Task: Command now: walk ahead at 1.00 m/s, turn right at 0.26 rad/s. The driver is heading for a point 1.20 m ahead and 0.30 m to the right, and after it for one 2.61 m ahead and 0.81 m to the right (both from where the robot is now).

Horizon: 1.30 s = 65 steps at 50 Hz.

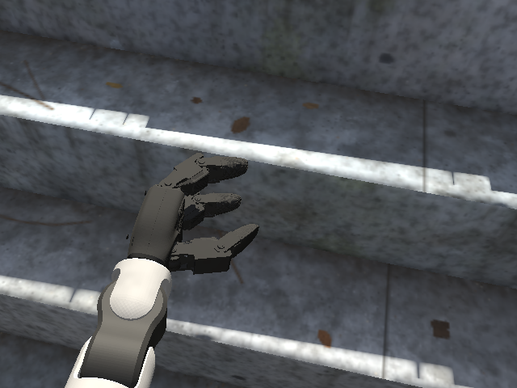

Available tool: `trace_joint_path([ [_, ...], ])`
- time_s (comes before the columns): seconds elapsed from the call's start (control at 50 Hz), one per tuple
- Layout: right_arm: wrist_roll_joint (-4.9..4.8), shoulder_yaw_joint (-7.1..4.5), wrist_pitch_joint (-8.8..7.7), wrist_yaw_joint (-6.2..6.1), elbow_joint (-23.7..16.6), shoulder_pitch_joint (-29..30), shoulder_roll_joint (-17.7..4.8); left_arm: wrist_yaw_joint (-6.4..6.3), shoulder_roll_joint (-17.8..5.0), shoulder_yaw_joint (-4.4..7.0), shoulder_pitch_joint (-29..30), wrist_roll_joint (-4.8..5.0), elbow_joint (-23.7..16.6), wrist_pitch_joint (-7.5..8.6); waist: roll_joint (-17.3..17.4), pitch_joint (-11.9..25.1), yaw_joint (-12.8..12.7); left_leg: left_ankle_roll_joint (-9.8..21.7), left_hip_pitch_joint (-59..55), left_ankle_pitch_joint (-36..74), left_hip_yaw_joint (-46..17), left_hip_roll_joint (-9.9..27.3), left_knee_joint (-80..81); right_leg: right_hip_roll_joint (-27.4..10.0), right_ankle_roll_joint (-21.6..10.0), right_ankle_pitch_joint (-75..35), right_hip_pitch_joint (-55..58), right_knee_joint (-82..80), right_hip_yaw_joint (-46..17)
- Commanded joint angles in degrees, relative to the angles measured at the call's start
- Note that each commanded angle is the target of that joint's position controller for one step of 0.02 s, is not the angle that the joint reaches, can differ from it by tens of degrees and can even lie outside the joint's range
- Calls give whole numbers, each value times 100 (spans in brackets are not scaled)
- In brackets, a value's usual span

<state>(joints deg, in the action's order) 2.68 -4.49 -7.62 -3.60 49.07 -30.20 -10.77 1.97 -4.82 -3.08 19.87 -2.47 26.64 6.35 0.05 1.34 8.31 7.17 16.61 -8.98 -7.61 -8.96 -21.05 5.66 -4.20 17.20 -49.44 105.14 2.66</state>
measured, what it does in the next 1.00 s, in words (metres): climbs, turning right: right foot 0.22 m higher, then left foot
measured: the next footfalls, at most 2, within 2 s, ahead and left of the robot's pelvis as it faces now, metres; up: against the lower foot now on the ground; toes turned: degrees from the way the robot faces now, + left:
right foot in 0.38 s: +0.21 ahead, -0.13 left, +0.22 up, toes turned -17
left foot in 0.88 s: +0.31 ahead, +0.08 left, +0.22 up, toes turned -16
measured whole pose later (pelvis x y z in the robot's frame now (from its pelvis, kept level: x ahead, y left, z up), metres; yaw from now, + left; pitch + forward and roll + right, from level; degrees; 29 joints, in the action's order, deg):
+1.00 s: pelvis +0.33 +0.01 +0.20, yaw -17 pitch +8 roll +2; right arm 1.7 -3.3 -4.1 -0.7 50.6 -19.3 -11.7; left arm -2.2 -9.9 3.5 -7.0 -5.2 35.6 6.7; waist -3.9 10.0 -0.6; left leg 5.9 16.5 -23.2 4.4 -7.2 -31.3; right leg -1.4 -4.6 21.1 -53.8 136.9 0.1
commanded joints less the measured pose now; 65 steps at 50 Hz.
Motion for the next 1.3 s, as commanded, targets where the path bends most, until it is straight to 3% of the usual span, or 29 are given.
trace_joint_path([
  [0.02, 182, -41, -282, 52, -176, -286, -258, -83, 151, 35, -347, -3, -168, -235, 333, 803, -440, 1047, -1771, 1120, -2174, 2281, 476, 16, -157, 177, -2156, 2773, -387],
  [0.08, 218, 11, -517, 318, 136, -716, -277, -382, 319, 66, 479, 162, -333, -247, -42, -358, -169, 727, -1993, -1270, -1728, 2660, 722, 160, -424, 681, -4858, 5052, -980],
  [0.16, -46, 209, -259, 169, 523, -723, 49, -179, 362, -22, 1280, 202, -565, -552, 94, -838, -26, -243, 523, -30, -110, 1893, 2418, -64, -411, -474, -2616, 2037, 559],
  [0.2, -114, 177, -153, 54, 555, -440, -180, -181, 254, -35, 551, 250, -411, -648, 786, -393, -377, -65, -105, 2796, 878, 1818, 2538, -325, -601, -277, -1393, 908, 1167],
  [0.24, -581, 129, -172, -102, 236, 47, -700, -265, -149, 45, -972, 426, 210, -749, 1147, 923, -927, 190, -463, 10512, 1627, 1982, 1282, 242, -574, 1104, 1317, -1057, 1980],
  [0.28, -961, -88, -283, -35, 68, 103, -1554, -348, -765, 303, -2312, 455, 560, -877, 1325, 2059, -1548, 391, -1696, 13637, 1362, 2645, -889, 484, -547, 2256, 2104, -2178, 1801],
  [0.3, -937, 45, -253, 12, 8, -583, -1057, -316, -898, 322, -1577, 385, 855, -766, 869, 2112, -602, 47, -514, 12516, 1204, 2376, -1753, 590, -844, 1906, 3144, -2902, 1252],
  [0.34, -784, -165, -383, 197, -476, 684, -1900, -365, -1468, 633, -3423, 506, 1089, -977, 441, 2714, -1842, 27, 748, 8448, 1159, 1954, -3814, 625, -789, 1661, 4581, -3831, 23],
  [0.36, -414, -1, -357, 331, -890, 1833, -938, -355, -1533, 754, -3238, 391, 1361, -1006, -758, 2060, -1774, 7, 1724, 2478, 1153, 988, -6348, 154, -1351, 1026, 4153, -5077, -753],
  [0.38, 88, 351, -295, 392, -1439, 2968, 332, -343, -1125, 764, -2389, 200, 1386, -912, 10, 902, -1536, -85, 3137, 770, 350, 610, -9513, -288, -1942, 1553, 2826, -5551, -2142],
  [0.4, 163, 560, -207, 334, -2276, 3213, 907, -474, -985, 644, -1826, -349, 1224, -899, -269, 806, -860, -202, 4339, 491, -439, 405, -11084, -1098, -2194, 2940, 2102, -6898, -4179],
  [0.46, 531, 769, -130, 345, -2510, 3137, 578, -520, -747, 659, -3709, -26, 2000, -483, 823, 206, -1066, -245, 4857, 630, 103, 507, -10295, -471, -1732, 2280, 2959, -7909, -4785],
  [0.52, 267, 656, -90, 508, -2418, 3342, -21, -618, -1232, 856, -3790, 64, 1924, -210, 581, 94, -1291, -610, 4843, 248, 161, 442, -9873, -532, -1956, 1097, 3727, -8132, -4611],
  [0.74, -59, 741, 255, 379, -2424, 3941, 261, -492, -1129, 877, -3782, -75, 1820, 264, -417, 618, -956, -57, 2707, 61, 979, 1337, -6686, -1444, -1383, -381, 2692, -9105, -2252],
  [0.8, -377, 607, 314, 261, -2285, 3322, -79, -420, -1592, 954, -3950, -8, 1812, 220, -464, 755, -904, 194, 948, -2435, 1108, 999, -3711, -1314, -1147, -2941, 2856, -8593, -1167],
  [0.84, -459, 349, 276, 316, -1626, 1500, -413, -400, -1993, 1132, -3578, 7, 1735, 128, -598, 1673, 68, 52, -737, -462, 1775, 697, -703, -1197, -960, -6507, 4018, -5734, -698],
  [0.88, -395, 198, 148, 398, -760, 1597, -483, -425, -915, 966, -3127, -210, 1193, 19, 137, 619, -375, 169, -1589, 1269, 629, 1347, 1052, -520, -460, -658, 1354, -1724, -137],
  [0.9, -194, 206, 197, 470, -600, 1728, -516, -451, 252, 627, -3198, -104, 720, 134, 1229, 266, -1170, -9, -2533, 6957, -317, 1807, -1682, -257, -58, 17, -1656, 1547, -224],
  [0.92, 84, 62, 333, 408, -596, 1254, -669, -392, -133, 593, -3199, -130, 443, 207, 1022, 1664, -870, 636, -3764, 6599, -1441, 2341, -1164, -403, 23, -101, -2691, 3222, -303],
  [0.96, 9, -10, 293, 270, -417, 1316, -633, -359, -194, 375, -1552, -196, -321, 271, 608, 198, -705, 1168, -2811, 1145, -2440, 2691, 633, -670, 135, 190, -4439, 4595, -258],
  [1.0, -302, 121, 171, 126, 438, -892, 304, -376, -145, 96, 743, -632, -815, 302, 351, -360, 556, 891, -3989, 5199, -2665, 1645, 58, -757, -47, 1013, -5547, 4793, 539],
  [1.02, -214, 67, 217, -96, 742, -1649, 273, -336, -182, 89, 950, -551, -1003, 235, 105, 77, 605, 634, -5335, 7505, -2369, 1678, -544, -810, -45, 1140, -5736, 3750, 360],
  [1.08, -39, -245, 171, -456, 702, -1796, -211, -18, -22, -12, 805, -179, -1094, 99, 314, 1183, 293, 547, -5538, 8890, -3072, 1762, -399, -512, -165, 1855, -4076, 1669, -368],
  [1.14, -401, -225, 199, -175, -306, 1171, 77, 145, -378, 58, -176, -43, -653, 63, -117, 1789, -1060, -327, -402, 9988, -1104, 399, 58, -36, -283, -687, 3357, -4902, 502],
  [1.18, -74, -624, 70, 38, -311, 729, -645, -276, -903, 384, -1525, 706, -64, -305, -277, 2120, -1468, -366, 78, 6158, -2060, 568, -2002, -913, -170, -2844, 5578, -9115, -1285],
  [1.2, -416, -753, 45, 235, -466, 1279, -714, -352, -1284, 572, -1884, 391, 251, -355, -1897, 1800, -1896, -917, 867, 1141, -971, -641, -4722, -1478, -497, -5238, 6351, -10455, -1324],
  [1.22, -494, -806, 206, 251, -562, 1042, -677, -387, -1285, 593, -1943, 227, 797, -394, -2028, 569, -1314, -736, 2728, -2277, -237, -1150, -8329, -2099, -445, -6211, 6611, -11260, -691],
  [1.26, -812, -584, 365, 110, -835, -385, -396, -437, -1261, 635, -1384, -401, 1305, -293, -1574, 844, 455, -480, 6274, -4399, 156, -435, -10736, -2833, -167, -11448, 9561, -7709, -36],
  [1.3, -690, -436, 506, 16, -1038, 97, -585, -425, -1098, 661, -709, -405, 1081, -149, -581, 1044, 466, -336, 7033, -4701, 649, -7, -10582, -2531, -203, -9956, 9184, -8005, 420],
])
